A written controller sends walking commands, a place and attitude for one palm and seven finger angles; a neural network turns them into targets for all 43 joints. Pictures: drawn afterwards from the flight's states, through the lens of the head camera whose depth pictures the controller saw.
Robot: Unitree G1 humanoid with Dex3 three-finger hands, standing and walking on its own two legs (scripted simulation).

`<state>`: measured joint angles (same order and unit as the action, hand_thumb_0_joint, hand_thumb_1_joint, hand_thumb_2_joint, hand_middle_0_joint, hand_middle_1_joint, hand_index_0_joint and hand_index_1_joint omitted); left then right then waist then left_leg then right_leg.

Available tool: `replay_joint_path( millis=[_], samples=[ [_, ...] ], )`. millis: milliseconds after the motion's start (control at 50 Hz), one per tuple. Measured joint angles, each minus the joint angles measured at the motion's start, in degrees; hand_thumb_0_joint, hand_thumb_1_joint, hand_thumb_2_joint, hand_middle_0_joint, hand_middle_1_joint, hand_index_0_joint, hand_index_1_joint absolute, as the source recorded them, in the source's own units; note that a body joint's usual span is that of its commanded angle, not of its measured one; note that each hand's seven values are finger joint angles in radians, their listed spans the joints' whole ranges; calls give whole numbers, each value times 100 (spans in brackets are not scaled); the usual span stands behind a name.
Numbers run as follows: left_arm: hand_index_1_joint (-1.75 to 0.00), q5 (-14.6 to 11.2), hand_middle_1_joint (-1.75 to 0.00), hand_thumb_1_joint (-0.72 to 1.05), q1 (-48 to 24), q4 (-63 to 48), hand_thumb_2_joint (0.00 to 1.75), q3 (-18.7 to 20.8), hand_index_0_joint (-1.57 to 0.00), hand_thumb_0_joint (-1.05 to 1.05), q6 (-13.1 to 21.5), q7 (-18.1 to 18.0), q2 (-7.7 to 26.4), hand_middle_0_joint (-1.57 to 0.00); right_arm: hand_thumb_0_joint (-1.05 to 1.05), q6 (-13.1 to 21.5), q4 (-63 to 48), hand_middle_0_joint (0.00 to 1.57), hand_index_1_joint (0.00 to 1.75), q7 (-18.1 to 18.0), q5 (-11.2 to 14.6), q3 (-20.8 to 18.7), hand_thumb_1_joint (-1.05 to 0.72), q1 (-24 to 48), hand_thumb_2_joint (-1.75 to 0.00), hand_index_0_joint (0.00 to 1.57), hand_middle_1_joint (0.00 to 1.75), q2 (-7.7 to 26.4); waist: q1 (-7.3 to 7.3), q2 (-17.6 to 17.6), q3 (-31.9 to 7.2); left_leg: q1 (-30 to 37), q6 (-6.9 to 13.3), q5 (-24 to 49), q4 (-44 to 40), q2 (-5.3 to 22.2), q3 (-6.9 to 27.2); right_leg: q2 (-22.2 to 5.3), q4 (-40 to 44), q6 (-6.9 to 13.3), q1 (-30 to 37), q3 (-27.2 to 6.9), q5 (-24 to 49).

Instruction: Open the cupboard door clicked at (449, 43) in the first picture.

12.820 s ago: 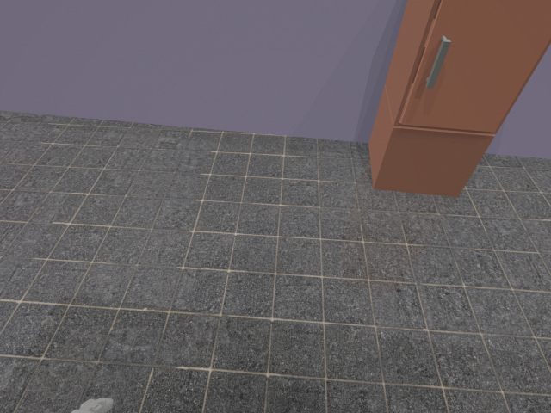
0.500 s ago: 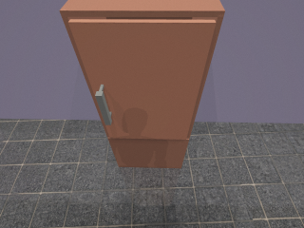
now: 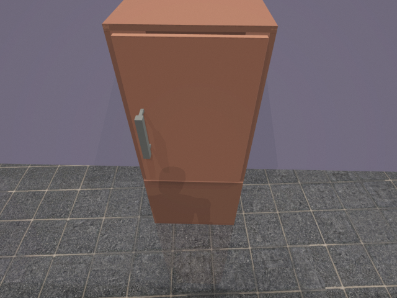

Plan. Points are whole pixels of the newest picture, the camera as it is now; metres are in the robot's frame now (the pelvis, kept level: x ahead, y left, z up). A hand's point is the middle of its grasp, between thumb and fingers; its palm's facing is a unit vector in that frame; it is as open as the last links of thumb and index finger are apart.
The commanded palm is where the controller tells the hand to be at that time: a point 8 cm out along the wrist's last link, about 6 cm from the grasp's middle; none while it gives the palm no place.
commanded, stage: come to a stop and stand still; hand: left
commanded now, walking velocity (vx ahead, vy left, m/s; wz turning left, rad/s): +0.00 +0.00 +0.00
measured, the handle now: (144, 134) +0.62 +0.22 -0.06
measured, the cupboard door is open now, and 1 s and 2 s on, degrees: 0 0 0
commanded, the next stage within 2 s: look again from close up in 0.44 s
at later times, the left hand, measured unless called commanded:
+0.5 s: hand out of the picture -0.01 +0.18 -0.17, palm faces +0.05 -0.98 -0.17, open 7.3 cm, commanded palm none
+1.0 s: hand out of the picture +0.06 +0.20 -0.17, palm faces +0.03 -0.98 -0.21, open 7.3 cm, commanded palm none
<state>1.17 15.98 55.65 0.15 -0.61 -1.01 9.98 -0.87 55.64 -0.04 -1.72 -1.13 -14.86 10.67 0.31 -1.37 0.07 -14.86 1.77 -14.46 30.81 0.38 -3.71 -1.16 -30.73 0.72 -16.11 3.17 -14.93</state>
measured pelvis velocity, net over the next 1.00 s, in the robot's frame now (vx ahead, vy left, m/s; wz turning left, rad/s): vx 0.05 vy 0.01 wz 0.01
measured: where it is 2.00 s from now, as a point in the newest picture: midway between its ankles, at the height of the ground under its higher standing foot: outside the picture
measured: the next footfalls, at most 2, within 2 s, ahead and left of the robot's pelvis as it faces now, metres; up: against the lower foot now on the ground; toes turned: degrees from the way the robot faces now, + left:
none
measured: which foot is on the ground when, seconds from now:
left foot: down 0.00-1.00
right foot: down 0.00-1.00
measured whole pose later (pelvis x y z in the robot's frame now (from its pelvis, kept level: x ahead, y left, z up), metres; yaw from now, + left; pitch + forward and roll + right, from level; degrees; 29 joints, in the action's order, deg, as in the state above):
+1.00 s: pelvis +0.05 +0.01 +0.01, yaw +1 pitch +1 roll +0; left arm 0.8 15.3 61.9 -0.1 1.2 -1.0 10.8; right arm 2.1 62.7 -1.0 -0.7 -0.2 -13.8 10.8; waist 0.6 0.1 1.5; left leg -11.4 2.6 -15.2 26.0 -1.9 -3.4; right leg -0.9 -27.5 -0.6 -13.3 -0.5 -14.7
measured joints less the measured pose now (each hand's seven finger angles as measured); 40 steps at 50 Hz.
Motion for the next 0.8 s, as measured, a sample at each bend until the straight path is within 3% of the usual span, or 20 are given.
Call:
replay_joint_path(
  millis=[340, 800],
  samples=[
    [-30, -6, -30, 91, 341, 467, 90, 8, -20, 0, -2, 61, -36, -20, 1, 23, 561, 20, 29, -27, 32, 45, -91, -395, -90, 20, 30, -23, -13, 60, 117, -156, 80, 155, -191, -115, 42, 38, 165, -23, -138, -192, 4],
    [-30, -6, -30, 91, 181, 571, 90, -36, -20, 0, 136, 32, -48, -20, 1, 206, 597, 20, 29, -42, 69, 68, -91, -77, -90, 20, 30, -110, 19, 158, -5, 65, 123, 92, -348, -232, 21, 11, 273, -137, 41, -370, 237]
  ],
)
